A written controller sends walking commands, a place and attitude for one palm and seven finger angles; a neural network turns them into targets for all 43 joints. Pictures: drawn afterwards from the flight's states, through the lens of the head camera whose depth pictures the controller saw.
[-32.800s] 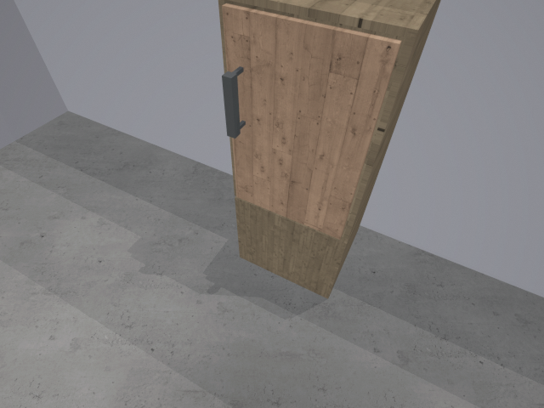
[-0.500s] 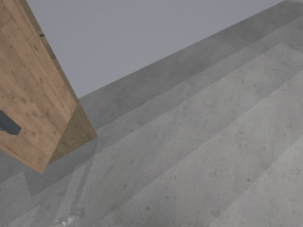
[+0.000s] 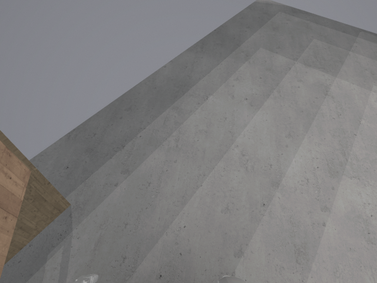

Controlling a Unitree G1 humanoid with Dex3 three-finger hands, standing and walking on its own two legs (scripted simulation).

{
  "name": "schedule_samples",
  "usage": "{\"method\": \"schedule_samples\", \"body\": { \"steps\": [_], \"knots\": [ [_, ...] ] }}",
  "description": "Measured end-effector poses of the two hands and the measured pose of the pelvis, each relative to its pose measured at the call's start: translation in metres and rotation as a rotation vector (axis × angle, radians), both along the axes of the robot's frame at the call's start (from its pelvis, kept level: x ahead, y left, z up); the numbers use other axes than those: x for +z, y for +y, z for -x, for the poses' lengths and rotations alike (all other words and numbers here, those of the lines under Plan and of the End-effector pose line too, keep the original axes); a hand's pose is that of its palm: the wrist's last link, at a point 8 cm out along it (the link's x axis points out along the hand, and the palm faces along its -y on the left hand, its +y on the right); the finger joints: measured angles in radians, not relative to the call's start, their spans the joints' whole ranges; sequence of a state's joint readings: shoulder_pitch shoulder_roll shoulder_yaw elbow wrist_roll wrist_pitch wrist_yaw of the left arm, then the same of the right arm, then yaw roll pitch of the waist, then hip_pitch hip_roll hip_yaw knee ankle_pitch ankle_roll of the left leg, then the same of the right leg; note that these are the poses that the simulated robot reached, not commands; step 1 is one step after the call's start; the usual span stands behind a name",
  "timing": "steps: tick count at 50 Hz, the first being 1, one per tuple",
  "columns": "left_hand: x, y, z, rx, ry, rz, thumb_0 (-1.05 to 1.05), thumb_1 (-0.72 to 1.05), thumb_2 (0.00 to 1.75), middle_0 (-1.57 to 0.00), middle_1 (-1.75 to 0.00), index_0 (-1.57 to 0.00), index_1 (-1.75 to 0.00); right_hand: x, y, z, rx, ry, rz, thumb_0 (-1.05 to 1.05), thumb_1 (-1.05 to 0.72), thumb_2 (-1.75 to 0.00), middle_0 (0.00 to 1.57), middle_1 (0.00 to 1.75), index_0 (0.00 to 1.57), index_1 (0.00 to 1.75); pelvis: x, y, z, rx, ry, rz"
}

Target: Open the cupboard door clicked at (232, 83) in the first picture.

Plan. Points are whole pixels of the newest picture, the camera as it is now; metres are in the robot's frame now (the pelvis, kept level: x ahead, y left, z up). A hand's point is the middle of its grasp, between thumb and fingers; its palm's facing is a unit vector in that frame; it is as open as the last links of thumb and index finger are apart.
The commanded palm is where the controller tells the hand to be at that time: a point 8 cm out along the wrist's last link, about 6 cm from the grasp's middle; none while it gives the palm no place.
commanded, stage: walk to a spot facing it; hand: left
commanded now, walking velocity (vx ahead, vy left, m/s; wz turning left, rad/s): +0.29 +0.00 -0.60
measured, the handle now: out of the picture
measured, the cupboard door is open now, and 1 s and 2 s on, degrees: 45 45 45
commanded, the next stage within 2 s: turn to face it in 1.30 s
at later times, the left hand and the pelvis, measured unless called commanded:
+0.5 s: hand (127, 258) +0.20 +0.17 -0.20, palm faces -0.23 -0.96 -0.16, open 7.4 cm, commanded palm none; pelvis +0.15 -0.02 -0.02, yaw -17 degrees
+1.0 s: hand (215, 146) +0.55 -0.07 -0.16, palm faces -0.51 -0.84 -0.21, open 7.3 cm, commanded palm none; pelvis +0.34 -0.15 -0.01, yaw -28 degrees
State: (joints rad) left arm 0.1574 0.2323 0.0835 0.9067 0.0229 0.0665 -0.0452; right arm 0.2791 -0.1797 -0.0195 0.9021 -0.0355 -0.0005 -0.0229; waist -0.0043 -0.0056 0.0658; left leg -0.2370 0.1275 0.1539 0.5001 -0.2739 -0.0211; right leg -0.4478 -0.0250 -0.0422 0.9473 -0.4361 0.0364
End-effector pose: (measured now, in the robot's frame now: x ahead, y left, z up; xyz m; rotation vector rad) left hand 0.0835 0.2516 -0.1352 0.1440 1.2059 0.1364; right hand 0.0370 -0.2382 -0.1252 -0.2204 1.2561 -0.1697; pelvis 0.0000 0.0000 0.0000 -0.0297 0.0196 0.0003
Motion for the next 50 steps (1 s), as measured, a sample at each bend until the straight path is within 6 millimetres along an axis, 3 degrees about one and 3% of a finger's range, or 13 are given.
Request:
{"method": "schedule_samples", "body": {
  "steps": [7,10,13,18,23,27,32,37,43,46,50],
  "knots": [
    [0.0,-0.034,-0.058,-0.149,-0.041,-0.047,0.0,0.91,0.9,-0.19,-0.3,-0.2,-0.3,-0.027,-0.033,0.039,-0.164,0.075,-0.043,0.0,-0.9,-0.9,0.2,0.3,0.2,0.3,-0.016,-0.026,-0.023,-0.1,0.005,-0.02],
    [0.003,-0.044,-0.067,-0.148,-0.05,-0.057,0.0,0.91,0.9,-0.2,-0.3,-0.2,-0.3,-0.028,-0.047,0.035,-0.191,0.125,-0.037,0.01,-0.9,-0.9,0.2,0.3,0.2,0.3,-0.013,-0.03,-0.036,-0.12,-0.009,-0.017],
    [0.004,-0.05,-0.067,-0.155,0.001,-0.054,0.0,0.91,0.9,-0.2,-0.3,-0.2,-0.3,-0.017,-0.057,0.008,-0.21,0.086,-0.022,0.01,-0.91,-0.9,0.2,0.3,0.2,0.3,-0.006,-0.033,-0.053,-0.151,-0.011,-0.024],
    [-0.004,-0.05,-0.07,-0.183,0.125,-0.023,0.0,0.91,0.9,-0.2,-0.3,-0.2,-0.3,0.0,-0.063,-0.061,-0.224,-0.052,0.005,0.01,-0.91,-0.9,0.19,0.3,0.2,0.3,-0.001,-0.031,-0.089,-0.21,-0.009,-0.028],
    [-0.027,-0.038,-0.099,-0.198,0.215,0.0,0.0,0.91,0.9,-0.2,-0.3,-0.2,-0.3,0.002,-0.057,-0.131,-0.216,-0.183,0.052,0.01,-0.91,-0.9,0.2,0.3,0.2,0.3,-0.016,-0.02,-0.139,-0.271,-0.012,-0.003],
    [-0.032,-0.039,-0.157,-0.268,0.205,-0.005,0.01,0.91,0.9,-0.2,-0.3,-0.2,-0.3,0.003,-0.046,-0.143,-0.26,-0.188,0.06,0.0,-0.91,-0.9,0.2,0.3,0.2,0.3,-0.016,-0.021,-0.169,-0.329,-0.021,-0.009],
    [-0.011,-0.07,-0.258,-0.354,0.067,0.011,0.01,0.92,0.9,-0.19,-0.3,-0.19,-0.3,0.003,-0.023,-0.12,-0.362,-0.046,-0.006,0.0,-0.91,-0.9,0.2,0.3,0.2,0.3,0.0,-0.032,-0.206,-0.38,-0.009,-0.018],
    [0.006,-0.126,-0.353,-0.472,-0.044,0.021,0.0,0.92,0.9,-0.19,-0.3,-0.19,-0.3,-0.003,-0.006,-0.089,-0.496,0.113,-0.084,0.0,-0.91,-0.9,0.2,0.3,0.2,0.3,0.004,-0.053,-0.245,-0.428,-0.001,-0.024],
    [0.008,-0.216,-0.453,-0.618,-0.133,0.015,0.0,0.92,0.9,-0.19,-0.3,-0.19,-0.3,-0.015,-0.001,-0.064,-0.638,0.293,-0.175,0.0,-0.91,-0.9,0.2,0.3,0.2,0.3,-0.009,-0.099,-0.295,-0.48,-0.004,-0.038],
    [0.002,-0.253,-0.486,-0.628,-0.205,0.019,0.0,0.91,0.9,-0.19,-0.3,-0.19,-0.3,-0.026,-0.015,-0.068,-0.674,0.365,-0.216,0.01,-0.91,-0.9,0.2,0.3,0.2,0.3,-0.022,-0.129,-0.316,-0.486,-0.018,-0.044],
    [0.003,-0.271,-0.486,-0.599,-0.144,0.013,0.0,0.91,0.9,-0.19,-0.3,-0.2,-0.3,-0.025,-0.064,-0.119,-0.679,0.3,-0.18,0.01,-0.91,-0.9,0.2,0.3,0.2,0.3,-0.012,-0.152,-0.343,-0.497,-0.035,-0.035]
  ]
}}
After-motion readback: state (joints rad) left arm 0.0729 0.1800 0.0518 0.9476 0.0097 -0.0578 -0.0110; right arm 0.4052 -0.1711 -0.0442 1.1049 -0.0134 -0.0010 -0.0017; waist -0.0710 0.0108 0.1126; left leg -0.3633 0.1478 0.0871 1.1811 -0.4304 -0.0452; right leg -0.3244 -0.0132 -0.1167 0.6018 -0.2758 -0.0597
